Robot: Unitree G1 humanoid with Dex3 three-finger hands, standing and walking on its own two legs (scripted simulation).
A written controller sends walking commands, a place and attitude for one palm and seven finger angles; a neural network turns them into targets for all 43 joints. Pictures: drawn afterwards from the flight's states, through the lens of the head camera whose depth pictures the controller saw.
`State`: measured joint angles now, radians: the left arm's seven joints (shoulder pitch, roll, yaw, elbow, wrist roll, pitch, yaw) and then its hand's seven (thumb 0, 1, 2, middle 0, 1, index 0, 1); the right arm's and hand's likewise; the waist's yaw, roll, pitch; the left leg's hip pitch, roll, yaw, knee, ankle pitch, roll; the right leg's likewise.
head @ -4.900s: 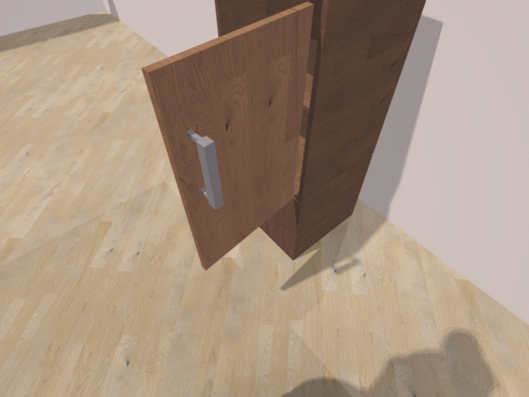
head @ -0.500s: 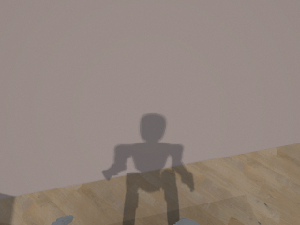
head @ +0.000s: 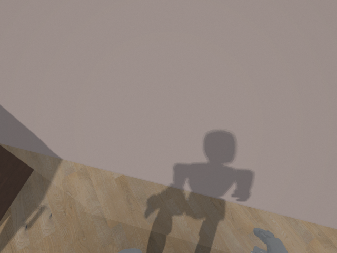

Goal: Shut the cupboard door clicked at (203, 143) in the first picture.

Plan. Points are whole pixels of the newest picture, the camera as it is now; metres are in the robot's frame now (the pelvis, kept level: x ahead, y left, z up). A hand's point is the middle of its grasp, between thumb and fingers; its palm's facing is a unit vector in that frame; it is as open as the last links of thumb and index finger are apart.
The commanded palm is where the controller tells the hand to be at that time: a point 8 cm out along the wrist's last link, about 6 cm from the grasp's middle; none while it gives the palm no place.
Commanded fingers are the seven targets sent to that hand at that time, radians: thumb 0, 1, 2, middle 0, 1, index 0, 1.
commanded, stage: turn to face it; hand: left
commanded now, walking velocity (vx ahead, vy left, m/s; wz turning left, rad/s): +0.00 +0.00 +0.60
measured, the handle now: out of the picture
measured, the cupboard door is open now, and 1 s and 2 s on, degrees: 96 96 96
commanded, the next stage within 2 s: none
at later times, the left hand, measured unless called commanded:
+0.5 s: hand out of the picture +0.08 +0.16 -0.13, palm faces +0.26 -0.92 -0.29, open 7.4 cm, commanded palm none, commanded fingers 0.00 0.90 0.90 -0.20 -0.30 -0.20 -0.30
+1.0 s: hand out of the picture -0.02 +0.18 -0.15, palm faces +0.58 -0.77 -0.26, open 7.4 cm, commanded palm none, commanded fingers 0.00 0.90 0.90 -0.20 -0.30 -0.20 -0.30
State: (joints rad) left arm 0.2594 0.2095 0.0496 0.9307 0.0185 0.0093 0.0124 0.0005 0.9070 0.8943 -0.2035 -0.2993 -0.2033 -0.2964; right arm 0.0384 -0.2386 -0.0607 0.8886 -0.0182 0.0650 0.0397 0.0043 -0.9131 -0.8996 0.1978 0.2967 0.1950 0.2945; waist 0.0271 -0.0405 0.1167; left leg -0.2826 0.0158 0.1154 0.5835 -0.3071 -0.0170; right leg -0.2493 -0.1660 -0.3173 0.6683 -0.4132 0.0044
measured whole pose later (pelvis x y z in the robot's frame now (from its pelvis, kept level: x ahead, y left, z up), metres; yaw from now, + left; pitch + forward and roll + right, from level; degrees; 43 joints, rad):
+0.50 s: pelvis +0.02 -0.06 +0.01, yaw +17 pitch +1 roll +2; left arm 0.14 0.18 0.03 0.86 0.02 0.01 0.02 0.00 0.90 0.89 -0.20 -0.30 -0.20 -0.30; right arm 0.17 -0.27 -0.10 0.96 -0.02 0.10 0.02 0.01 -0.91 -0.90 0.20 0.30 0.20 0.29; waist -0.04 0.04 0.11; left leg -0.50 -0.01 -0.02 1.16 -0.46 -0.06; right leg -0.25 -0.09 -0.12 0.58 -0.35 -0.01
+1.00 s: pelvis +0.04 -0.05 +0.01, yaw +35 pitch +2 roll -1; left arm 0.16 0.27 0.07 0.91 0.01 0.06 0.01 0.00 0.91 0.89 -0.20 -0.30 -0.20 -0.30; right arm 0.13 -0.22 -0.05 0.91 -0.03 0.04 0.01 0.00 -0.91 -0.90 0.20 0.30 0.20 0.30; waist 0.01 -0.02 0.10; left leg -0.27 -0.01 0.00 0.50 -0.26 0.03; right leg -0.49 -0.10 -0.01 1.06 -0.42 0.09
